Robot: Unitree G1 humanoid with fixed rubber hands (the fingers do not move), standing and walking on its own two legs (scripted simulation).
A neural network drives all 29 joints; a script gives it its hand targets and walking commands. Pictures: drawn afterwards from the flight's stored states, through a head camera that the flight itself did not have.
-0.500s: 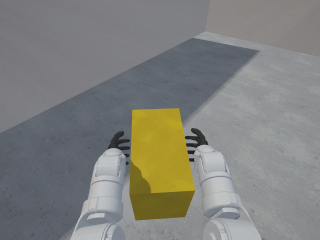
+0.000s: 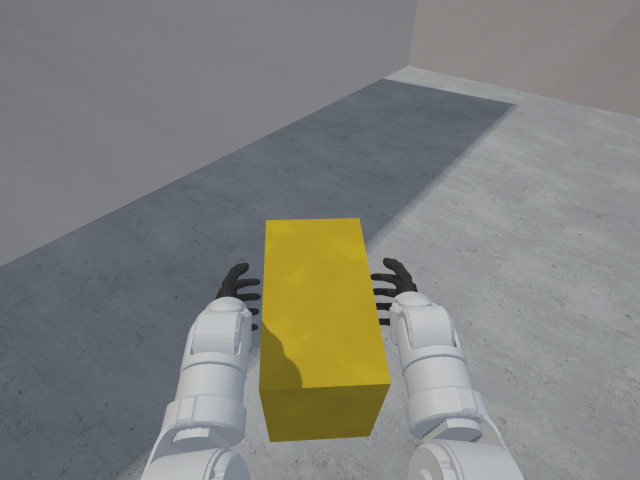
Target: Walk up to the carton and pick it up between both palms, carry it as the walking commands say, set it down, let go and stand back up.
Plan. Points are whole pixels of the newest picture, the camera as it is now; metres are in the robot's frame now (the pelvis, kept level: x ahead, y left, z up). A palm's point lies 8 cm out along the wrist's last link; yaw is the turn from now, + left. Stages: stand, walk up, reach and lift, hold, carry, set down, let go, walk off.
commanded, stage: hold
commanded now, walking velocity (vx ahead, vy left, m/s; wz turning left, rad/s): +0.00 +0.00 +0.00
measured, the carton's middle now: (316, 325) +0.34 +0.00 -0.01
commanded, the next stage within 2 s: carry in 0.22 s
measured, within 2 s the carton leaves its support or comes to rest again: neither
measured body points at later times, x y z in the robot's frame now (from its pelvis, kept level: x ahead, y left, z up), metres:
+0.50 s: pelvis +0.00 -0.04 -0.01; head -0.01 -0.04 +0.44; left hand +0.33 +0.06 +0.06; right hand +0.32 -0.18 +0.06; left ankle +0.04 +0.12 -0.74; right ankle +0.03 -0.14 -0.74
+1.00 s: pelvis -0.02 -0.10 -0.01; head -0.01 -0.10 +0.44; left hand +0.30 +0.02 +0.08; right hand +0.31 -0.21 +0.08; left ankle +0.01 +0.06 -0.74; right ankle -0.01 -0.21 -0.72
